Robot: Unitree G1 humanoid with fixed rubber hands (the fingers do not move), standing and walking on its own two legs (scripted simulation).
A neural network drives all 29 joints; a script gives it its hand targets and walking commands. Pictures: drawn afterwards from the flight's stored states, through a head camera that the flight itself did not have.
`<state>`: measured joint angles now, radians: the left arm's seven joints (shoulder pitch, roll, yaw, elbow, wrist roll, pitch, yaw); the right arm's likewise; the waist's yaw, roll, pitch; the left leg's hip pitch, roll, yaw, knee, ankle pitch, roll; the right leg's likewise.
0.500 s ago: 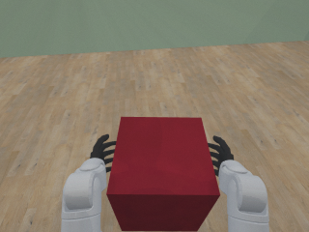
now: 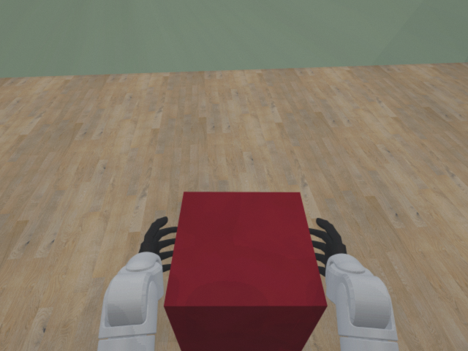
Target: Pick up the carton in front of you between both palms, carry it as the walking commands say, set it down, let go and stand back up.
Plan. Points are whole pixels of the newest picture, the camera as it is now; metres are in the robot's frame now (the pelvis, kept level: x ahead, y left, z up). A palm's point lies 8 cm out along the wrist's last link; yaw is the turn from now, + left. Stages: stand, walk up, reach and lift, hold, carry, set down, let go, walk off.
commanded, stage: carry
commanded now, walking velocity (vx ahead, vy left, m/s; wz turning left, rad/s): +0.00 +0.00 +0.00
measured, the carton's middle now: (241, 278) +0.27 +0.00 -0.01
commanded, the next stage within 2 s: hold in 0.68 s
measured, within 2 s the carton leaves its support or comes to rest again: neither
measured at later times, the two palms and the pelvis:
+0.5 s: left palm (149, 271) +0.25 +0.16 +0.04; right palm (329, 272) +0.25 -0.14 +0.04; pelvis -0.04 +0.01 +0.00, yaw +0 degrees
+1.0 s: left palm (133, 297) +0.21 +0.17 +0.05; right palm (325, 289) +0.22 -0.13 +0.05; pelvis -0.06 +0.00 +0.01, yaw +3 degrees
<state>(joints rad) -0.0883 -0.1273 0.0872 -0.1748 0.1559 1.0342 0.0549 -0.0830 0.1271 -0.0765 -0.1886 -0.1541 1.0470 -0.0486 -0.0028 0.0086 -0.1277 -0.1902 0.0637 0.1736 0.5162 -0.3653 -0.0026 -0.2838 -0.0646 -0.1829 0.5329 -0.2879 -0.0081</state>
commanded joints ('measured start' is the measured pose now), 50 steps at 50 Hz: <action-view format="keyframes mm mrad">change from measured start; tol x4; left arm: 1 -392 -809 -618 -17 -284 -58 -227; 10 -457 -763 -466 177 -167 -236 -217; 18 -556 -853 -389 343 -109 -390 -239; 25 -521 -906 -469 288 -155 -359 -250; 34 -519 -882 -471 259 -162 -330 -248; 35 -423 -907 -435 276 -148 -329 -255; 38 -411 -845 -400 240 -109 -353 -234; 50 -514 -854 -389 316 -115 -351 -252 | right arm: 1 -410 810 617 -16 284 -71 217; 11 -472 764 436 203 146 -270 209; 18 -567 850 379 346 103 -403 230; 25 -531 906 463 286 153 -372 241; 34 -525 881 460 261 156 -342 238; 35 -414 902 453 244 158 -335 240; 37 -442 845 437 185 139 -350 231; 50 -493 849 388 282 106 -351 227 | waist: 1 1 -2 -167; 10 2 -4 -128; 27 1 -5 -198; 34 1 -5 -173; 35 13 49 -63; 36 16 57 -123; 39 10 3 -125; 40 17 -2 -54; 50 -6 17 -2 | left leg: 1 14 111 -84 -68 404 3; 15 -31 104 -97 -124 199 17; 34 -31 105 -105 -103 255 25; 35 38 -118 -265 -157 565 33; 38 129 -118 -287 -156 636 27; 39 165 -120 -283 -179 457 27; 43 116 -126 -278 -182 460 15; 50 40 -114 -282 -207 255 27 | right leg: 1 123 -112 103 -50 409 -11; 14 92 -106 112 -107 232 -12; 34 92 -110 111 -91 257 -7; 35 332 152 244 -125 470 -35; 36 375 131 279 -119 561 -36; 38 357 140 278 -132 570 -17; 39 357 140 269 -156 405 -11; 43 365 159 265 -153 396 -10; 50 366 148 258 -167 239 -21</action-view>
